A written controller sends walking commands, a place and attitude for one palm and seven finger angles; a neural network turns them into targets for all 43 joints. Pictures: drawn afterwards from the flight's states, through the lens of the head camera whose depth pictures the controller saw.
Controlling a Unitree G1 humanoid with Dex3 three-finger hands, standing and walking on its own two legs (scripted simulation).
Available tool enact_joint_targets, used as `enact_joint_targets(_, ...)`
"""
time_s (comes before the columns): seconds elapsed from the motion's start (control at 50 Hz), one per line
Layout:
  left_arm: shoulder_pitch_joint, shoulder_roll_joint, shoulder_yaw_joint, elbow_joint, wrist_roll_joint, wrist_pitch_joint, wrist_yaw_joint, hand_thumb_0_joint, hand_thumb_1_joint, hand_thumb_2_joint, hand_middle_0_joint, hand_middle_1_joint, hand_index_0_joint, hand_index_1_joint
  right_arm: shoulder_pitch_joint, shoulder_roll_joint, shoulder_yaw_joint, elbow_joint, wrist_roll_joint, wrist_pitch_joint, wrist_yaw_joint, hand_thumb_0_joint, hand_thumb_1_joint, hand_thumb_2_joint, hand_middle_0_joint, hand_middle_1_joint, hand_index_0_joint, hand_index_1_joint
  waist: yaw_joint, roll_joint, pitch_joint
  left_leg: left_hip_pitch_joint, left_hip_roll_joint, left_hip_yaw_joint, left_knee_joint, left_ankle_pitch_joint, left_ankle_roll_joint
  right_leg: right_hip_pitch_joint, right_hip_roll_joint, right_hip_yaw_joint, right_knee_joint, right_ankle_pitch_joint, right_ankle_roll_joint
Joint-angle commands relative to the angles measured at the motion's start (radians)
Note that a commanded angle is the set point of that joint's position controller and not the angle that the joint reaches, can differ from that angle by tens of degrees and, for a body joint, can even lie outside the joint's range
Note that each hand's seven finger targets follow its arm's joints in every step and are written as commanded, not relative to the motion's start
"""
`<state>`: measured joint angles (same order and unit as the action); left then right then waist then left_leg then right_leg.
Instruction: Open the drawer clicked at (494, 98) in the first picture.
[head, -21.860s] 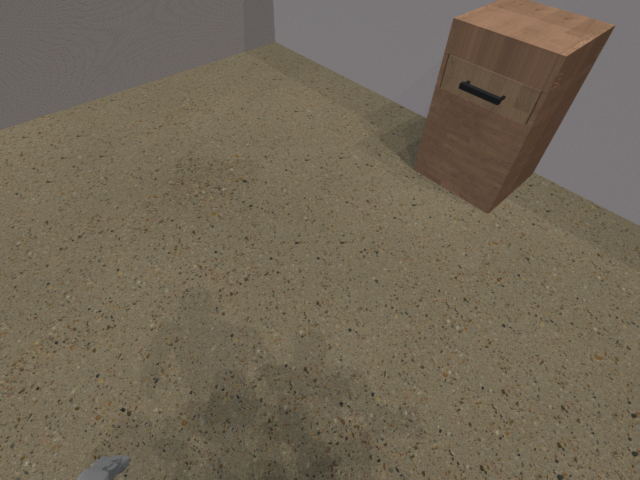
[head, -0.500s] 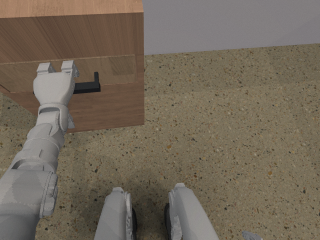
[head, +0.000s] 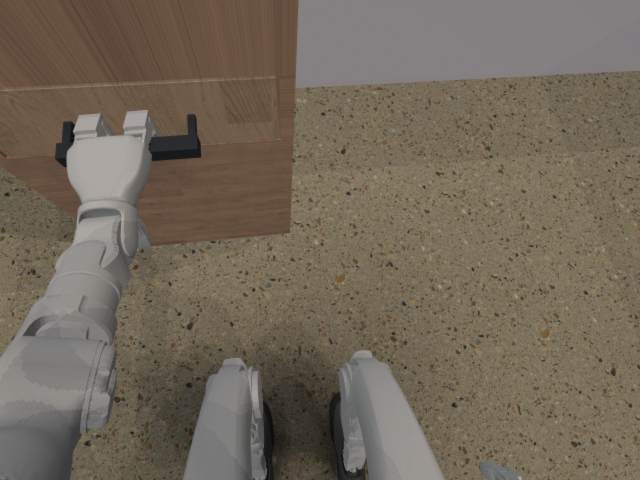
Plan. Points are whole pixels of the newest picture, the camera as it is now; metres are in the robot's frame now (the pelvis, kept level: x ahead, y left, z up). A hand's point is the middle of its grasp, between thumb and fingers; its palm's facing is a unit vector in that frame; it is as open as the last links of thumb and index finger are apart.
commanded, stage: lower the fingers behind the handle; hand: left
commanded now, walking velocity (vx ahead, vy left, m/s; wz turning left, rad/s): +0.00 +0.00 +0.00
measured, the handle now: (131, 137) +0.55 +0.23 -0.05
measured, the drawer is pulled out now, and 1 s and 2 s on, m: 0.00 0.00 0.07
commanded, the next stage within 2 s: close the thumb around the handle in 0.40 s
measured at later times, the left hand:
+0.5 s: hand (137, 180) +0.50 +0.23 -0.08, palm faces -0.05 -0.01 -1.00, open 13.8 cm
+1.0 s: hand (135, 183) +0.49 +0.23 -0.07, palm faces -0.04 -0.03 -1.00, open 7.5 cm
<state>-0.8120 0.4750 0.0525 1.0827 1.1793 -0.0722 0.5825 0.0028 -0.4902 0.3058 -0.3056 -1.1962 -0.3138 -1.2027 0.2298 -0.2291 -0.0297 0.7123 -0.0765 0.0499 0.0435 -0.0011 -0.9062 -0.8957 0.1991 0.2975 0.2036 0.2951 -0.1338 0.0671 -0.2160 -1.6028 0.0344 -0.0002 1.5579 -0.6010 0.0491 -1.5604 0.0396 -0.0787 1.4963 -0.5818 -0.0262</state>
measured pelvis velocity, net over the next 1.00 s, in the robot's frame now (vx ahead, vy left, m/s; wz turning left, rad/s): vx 0.00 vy -0.01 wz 0.00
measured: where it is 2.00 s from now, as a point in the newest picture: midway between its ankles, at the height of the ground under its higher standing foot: (304, 462)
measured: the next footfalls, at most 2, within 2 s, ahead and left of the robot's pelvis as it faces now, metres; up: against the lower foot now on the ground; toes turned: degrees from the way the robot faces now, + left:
none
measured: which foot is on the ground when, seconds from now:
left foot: down 0.00-1.00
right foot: down 0.00-1.00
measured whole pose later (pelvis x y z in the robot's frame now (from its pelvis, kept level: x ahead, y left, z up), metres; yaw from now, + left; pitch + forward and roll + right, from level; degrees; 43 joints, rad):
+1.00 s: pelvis +0.00 -0.01 +0.00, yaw +0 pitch +37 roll -4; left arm -0.79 0.48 0.05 1.05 1.16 -0.07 0.56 0.00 0.42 0.70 -0.36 -1.30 -0.37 -1.29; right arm 0.22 -0.23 -0.02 0.70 -0.07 0.05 0.04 0.00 -0.91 -0.90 0.20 0.30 0.20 0.30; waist -0.13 0.07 -0.22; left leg -1.60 0.04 0.00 1.56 -0.61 0.03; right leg -1.57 0.05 -0.08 1.51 -0.60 -0.04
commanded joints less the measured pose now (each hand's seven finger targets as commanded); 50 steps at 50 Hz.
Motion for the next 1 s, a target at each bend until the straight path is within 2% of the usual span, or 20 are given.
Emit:
enact_joint_targets(0.0, -0.314, 0.193, 0.026, -0.155, -0.002, 0.005, 0.035, 0.000, -0.500, 0.300, -0.300, -1.200, -0.300, -1.200, 0.181, -0.183, -0.056, -0.033, -0.005, 0.000, -0.007, 0.000, -0.900, -0.900, 0.200, 0.300, 0.200, 0.300, -0.023, 0.116, -0.578, 0.524, 0.000, -0.073, -0.156, 0.381, -0.009, 0.229, 0.024, 0.009, -0.154, 0.267, -0.019)
enact_joint_targets(0.04, -0.346, 0.176, 0.010, -0.155, 0.001, 0.010, 0.036, 0.000, -0.500, 0.300, -0.300, -1.200, -0.300, -1.200, 0.184, -0.185, -0.059, -0.032, -0.004, -0.001, -0.006, 0.000, -0.900, -0.900, 0.200, 0.300, 0.200, 0.300, -0.033, 0.126, -0.574, 0.539, 0.004, -0.087, -0.163, 0.367, -0.012, 0.199, 0.022, 0.006, -0.151, 0.244, -0.018)
enact_joint_targets(0.08, -0.369, 0.210, 0.029, -0.181, 0.001, 0.009, 0.042, 0.000, -0.500, 0.300, -0.300, -1.200, -0.300, -1.200, 0.182, -0.187, -0.057, -0.034, -0.003, -0.002, -0.009, 0.000, -0.900, -0.900, 0.200, 0.300, 0.200, 0.300, -0.031, 0.124, -0.593, 0.533, 0.003, -0.084, -0.162, 0.350, -0.011, 0.210, 0.022, 0.008, -0.152, 0.234, -0.017)
enact_joint_targets(0.14, -0.365, 0.185, 0.010, -0.155, -0.007, 0.021, 0.034, 0.000, -0.500, 0.300, -0.300, -1.200, -0.300, -1.200, 0.185, -0.185, -0.057, -0.034, 0.001, -0.006, -0.009, 0.000, -0.900, -0.900, 0.200, 0.300, 0.200, 0.300, -0.037, 0.115, -0.585, 0.519, -0.001, -0.083, -0.168, 0.328, -0.009, 0.217, 0.021, 0.009, -0.158, 0.218, -0.016)
enact_joint_targets(0.18, -0.374, 0.222, 0.029, -0.159, -0.009, 0.024, 0.032, 0.000, -0.500, 0.300, -0.300, -1.200, -0.300, -1.200, 0.184, -0.188, -0.052, -0.034, 0.002, -0.009, -0.011, 0.000, -0.900, -0.900, 0.200, 0.300, 0.200, 0.300, -0.035, 0.089, -0.587, 0.482, -0.004, -0.073, -0.161, 0.306, -0.004, 0.243, 0.023, 0.014, -0.161, 0.215, -0.015)
enact_joint_targets(0.22, -0.381, 0.221, 0.029, -0.174, -0.008, 0.024, 0.029, 0.000, -0.500, 0.300, -0.300, -1.200, -0.300, -1.200, 0.183, -0.184, -0.052, -0.034, 0.001, -0.011, -0.014, 0.000, -0.900, -0.900, 0.200, 0.300, 0.200, 0.300, -0.030, 0.111, -0.616, 0.503, -0.003, -0.073, -0.160, 0.328, -0.005, 0.250, 0.021, 0.014, -0.155, 0.233, -0.017)
enact_joint_targets(0.24, -0.378, 0.198, 0.011, -0.163, -0.009, 0.026, 0.026, 0.000, -0.500, 0.300, -0.300, -1.200, -0.300, -1.200, 0.189, -0.182, -0.053, -0.034, 0.003, -0.011, -0.012, 0.000, -0.900, -0.900, 0.200, 0.300, 0.200, 0.300, -0.037, 0.117, -0.608, 0.501, -0.005, -0.070, -0.159, 0.329, -0.004, 0.248, 0.021, 0.014, -0.158, 0.234, -0.016)
enact_joint_targets(0.32, -0.394, 0.213, 0.011, -0.147, -0.009, 0.028, 0.020, 0.000, -0.500, 0.300, -0.300, -1.200, -0.300, -1.200, 0.186, -0.180, -0.047, -0.031, 0.003, -0.015, -0.014, 0.000, -0.900, -0.900, 0.200, 0.300, 0.200, 0.300, -0.045, 0.094, -0.575, 0.456, -0.006, -0.061, -0.154, 0.301, 0.002, 0.257, 0.023, 0.022, -0.166, 0.226, -0.015)
enact_joint_targets(0.4, -0.382, 0.260, 0.040, -0.140, -0.013, 0.026, 0.016, 0.000, -0.500, 0.300, -0.300, -1.200, -0.300, -1.200, 0.189, -0.183, -0.043, -0.037, 0.007, -0.018, -0.019, 0.000, -0.900, -0.900, 0.200, 0.300, 0.200, 0.300, -0.039, 0.068, -0.581, 0.401, -0.013, -0.043, -0.139, 0.285, 0.008, 0.306, 0.024, 0.035, -0.168, 0.236, -0.010)
enact_joint_targets(0.46, -0.378, 0.247, 0.032, -0.156, -0.013, 0.021, 0.009, 0.000, -0.500, 0.300, -0.300, -1.200, -0.300, -1.200, 0.191, -0.182, -0.045, -0.036, 0.007, -0.020, -0.017, 0.000, -0.900, -0.900, 0.200, 0.300, 0.200, 0.300, -0.037, 0.105, -0.598, 0.430, -0.010, -0.042, -0.134, 0.317, 0.006, 0.295, 0.024, 0.035, -0.163, 0.267, -0.011)
enact_joint_targets(0.48, -0.358, 0.253, 0.040, -0.159, -0.014, 0.019, 0.006, 0.000, -0.500, 0.300, -0.300, -1.200, -0.300, -1.200, 0.194, -0.181, -0.044, -0.042, 0.007, -0.019, -0.016, 0.000, -0.900, -0.900, 0.200, 0.300, 0.200, 0.300, -0.025, 0.110, -0.619, 0.430, -0.013, -0.039, -0.133, 0.325, 0.005, 0.316, 0.024, 0.037, -0.160, 0.274, -0.013)
enact_joint_targets(0.5, -0.353, 0.260, 0.044, -0.149, -0.012, 0.019, 0.005, 0.000, -0.444, 0.324, -0.304, -1.206, -0.304, -1.206, 0.192, -0.182, -0.045, -0.039, 0.007, -0.017, -0.017, 0.000, -0.900, -0.900, 0.200, 0.300, 0.200, 0.300, -0.030, 0.085, -0.607, 0.418, -0.012, -0.037, -0.130, 0.322, 0.006, 0.317, 0.026, 0.038, -0.161, 0.279, -0.012)
enact_joint_targets(0.56, -0.333, 0.246, 0.044, -0.183, -0.021, 0.009, -0.001, 0.000, -0.276, 0.396, -0.316, -1.224, -0.316, -1.224, 0.196, -0.179, -0.049, -0.042, 0.008, -0.016, -0.015, 0.000, -0.900, -0.900, 0.200, 0.300, 0.200, 0.300, -0.019, 0.105, -0.637, 0.444, -0.012, -0.037, -0.131, 0.359, 0.005, 0.339, 0.024, 0.037, -0.156, 0.323, -0.011)
enact_joint_targets(0.64, -0.339, 0.228, 0.029, -0.173, -0.021, 0.008, 0.002, 0.000, -0.052, 0.492, -0.332, -1.248, -0.332, -1.248, 0.194, -0.178, -0.050, -0.039, 0.007, -0.013, -0.016, 0.000, -0.900, -0.900, 0.200, 0.300, 0.200, 0.300, -0.034, 0.085, -0.592, 0.418, -0.012, -0.035, -0.127, 0.334, 0.007, 0.320, 0.025, 0.038, -0.162, 0.302, -0.009)
enact_joint_targets(0.66, -0.331, 0.271, 0.060, -0.181, -0.018, 0.006, 0.004, 0.000, 0.004, 0.516, -0.336, -1.254, -0.336, -1.254, 0.195, -0.181, -0.047, -0.036, 0.008, -0.013, -0.017, 0.000, -0.900, -0.900, 0.200, 0.300, 0.200, 0.300, -0.021, 0.079, -0.599, 0.412, -0.012, -0.034, -0.126, 0.342, 0.008, 0.339, 0.024, 0.039, -0.156, 0.318, -0.010)
enact_joint_targets(0.74, -0.307, 0.229, 0.044, -0.221, -0.027, -0.002, 0.003, 0.000, 0.228, 0.612, -0.352, -1.278, -0.352, -1.278, 0.198, -0.174, -0.053, -0.042, 0.006, -0.008, -0.014, 0.000, -0.900, -0.900, 0.200, 0.300, 0.200, 0.300, -0.015, 0.096, -0.651, 0.467, -0.011, -0.035, -0.130, 0.402, 0.005, 0.364, 0.024, 0.037, -0.153, 0.381, -0.011)
enact_joint_targets(0.78, -0.282, 0.246, 0.058, -0.202, -0.025, -0.001, 0.005, 0.000, 0.340, 0.660, -0.360, -1.290, -0.360, -1.290, 0.193, -0.176, -0.052, -0.042, 0.005, -0.006, -0.015, 0.000, -0.900, -0.900, 0.200, 0.300, 0.200, 0.300, -0.015, 0.064, -0.621, 0.431, -0.012, -0.030, -0.124, 0.384, 0.008, 0.373, 0.024, 0.042, -0.156, 0.382, -0.009)
enact_joint_targets(0.82, -0.289, 0.223, 0.045, -0.223, -0.020, -0.006, 0.009, 0.000, 0.452, 0.708, -0.368, -1.302, -0.368, -1.302, 0.189, -0.172, -0.055, -0.041, 0.004, -0.006, -0.015, 0.000, -0.900, -0.900, 0.200, 0.300, 0.200, 0.300, -0.012, 0.090, -0.628, 0.464, -0.011, -0.034, -0.131, 0.402, 0.004, 0.356, 0.022, 0.039, -0.153, 0.386, -0.012)
enact_joint_targets(0.9, -0.296, 0.234, 0.047, -0.195, -0.019, 0.001, 0.019, 0.000, 0.676, 0.804, -0.384, -1.326, -0.384, -1.326, 0.187, -0.175, -0.053, -0.039, 0.005, -0.005, -0.014, 0.000, -0.900, -0.900, 0.200, 0.300, 0.200, 0.300, -0.023, 0.053, -0.586, 0.412, -0.014, -0.028, -0.125, 0.352, 0.010, 0.355, 0.025, 0.042, -0.162, 0.350, -0.008)
enact_joint_targets(0.98, -0.292, 0.248, 0.058, -0.195, -0.018, -0.001, 0.022, 0.000, 0.900, 0.900, -0.400, -1.350, -0.400, -1.350, 0.182, -0.177, -0.052, -0.041, 0.004, -0.005, -0.014, 0.000, -0.900, -0.900, 0.200, 0.300, 0.200, 0.300, -0.011, 0.086, -0.591, 0.439, -0.014, -0.030, -0.131, 0.362, 0.004, 0.337, 0.025, 0.039, -0.159, 0.343, -0.010)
